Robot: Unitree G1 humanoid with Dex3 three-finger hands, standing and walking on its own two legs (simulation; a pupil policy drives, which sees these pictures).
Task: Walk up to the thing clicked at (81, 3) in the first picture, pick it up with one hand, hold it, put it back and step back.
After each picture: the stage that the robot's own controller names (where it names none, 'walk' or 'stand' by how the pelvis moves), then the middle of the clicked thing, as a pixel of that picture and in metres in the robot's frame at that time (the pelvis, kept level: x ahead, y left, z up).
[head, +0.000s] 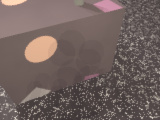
stand; out of the picture +1.07 +0.05 +0.05
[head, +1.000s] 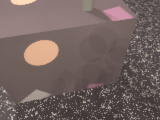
rise first; out of the picture +0.98 +0.03 +0.07
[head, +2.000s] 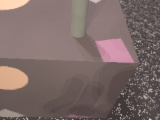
rise first; (79, 10) +0.66 +0.06 +0.09
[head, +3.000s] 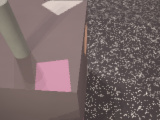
walk; (11, 31) +0.53 +0.32 +0.09
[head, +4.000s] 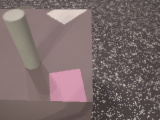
stand; (24, 42) +0.50 +0.25 +0.06
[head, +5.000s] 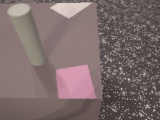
walk; (30, 38) +0.50 +0.23 +0.07
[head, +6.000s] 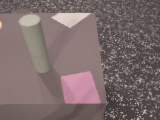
stand; (37, 47) +0.49 +0.20 +0.05
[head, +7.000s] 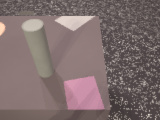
stand; (40, 51) +0.47 +0.19 +0.05
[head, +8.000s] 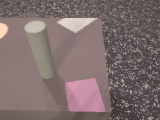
stand; (42, 53) +0.47 +0.19 +0.05
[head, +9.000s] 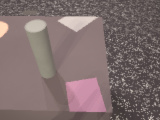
stand; (42, 52) +0.47 +0.18 +0.05
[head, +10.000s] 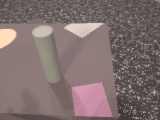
rise first; (49, 57) +0.46 +0.18 +0.05
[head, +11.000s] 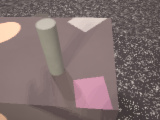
go down; (52, 50) +0.49 +0.18 +0.05
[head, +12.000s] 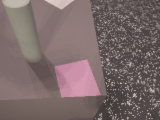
go down; (26, 33) +0.50 +0.17 +0.08
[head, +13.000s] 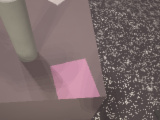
go down; (20, 30) +0.48 +0.17 +0.10
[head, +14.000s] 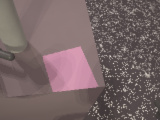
close in; (4, 16) +0.49 +0.18 +0.13
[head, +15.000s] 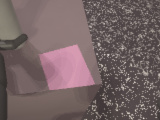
lift; (1, 13) +0.50 +0.18 +0.14
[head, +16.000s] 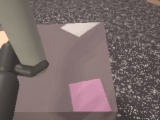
lift; (24, 36) +0.33 +0.16 +0.28
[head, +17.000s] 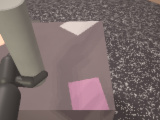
hold; (24, 48) +0.33 +0.17 +0.23
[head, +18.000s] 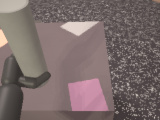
hold; (27, 49) +0.33 +0.16 +0.23
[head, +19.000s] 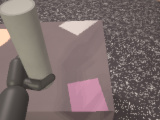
crouch; (33, 51) +0.33 +0.15 +0.22
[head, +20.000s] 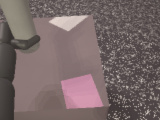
crouch; (17, 12) +0.45 +0.18 +0.25
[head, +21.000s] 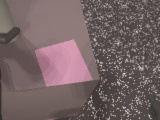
lower; out of the picture +0.52 +0.18 +0.14
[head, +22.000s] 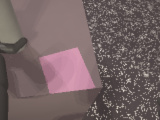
lower; (1, 16) +0.50 +0.18 +0.13
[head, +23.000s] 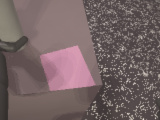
lower; (3, 15) +0.50 +0.18 +0.13
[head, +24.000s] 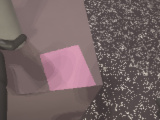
lower; (1, 12) +0.50 +0.18 +0.13
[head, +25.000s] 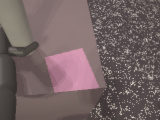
open; (14, 21) +0.48 +0.16 +0.13
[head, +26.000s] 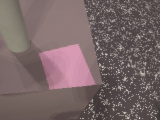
rise; (8, 15) +0.49 +0.16 +0.13
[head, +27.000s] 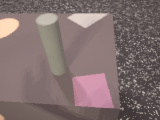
sink last; (54, 47) +0.47 +0.16 +0.09
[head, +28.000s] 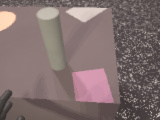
stand; (54, 42) +0.48 +0.15 +0.08
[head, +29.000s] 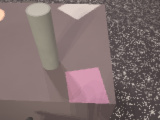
stand; (45, 41) +0.47 +0.16 +0.10
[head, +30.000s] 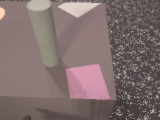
stand; (46, 37) +0.48 +0.16 +0.11
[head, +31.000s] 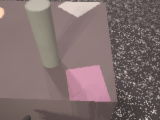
stand; (45, 38) +0.47 +0.16 +0.12
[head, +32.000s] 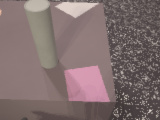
stand; (44, 38) +0.47 +0.16 +0.12
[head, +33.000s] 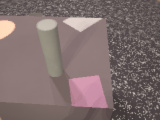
stand; (52, 51) +0.48 +0.15 +0.05
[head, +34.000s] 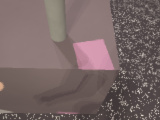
walk; (56, 12) +0.58 +0.11 +0.07
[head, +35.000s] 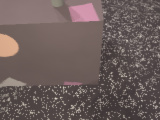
walk; out of the picture +0.87 +0.20 +0.07
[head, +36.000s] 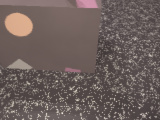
stand; out of the picture +1.17 +0.15 +0.07
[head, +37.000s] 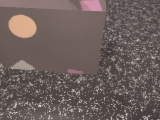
stand; out of the picture +1.15 +0.12 +0.05
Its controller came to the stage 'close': yes
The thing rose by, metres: 0.20
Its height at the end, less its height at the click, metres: +0.00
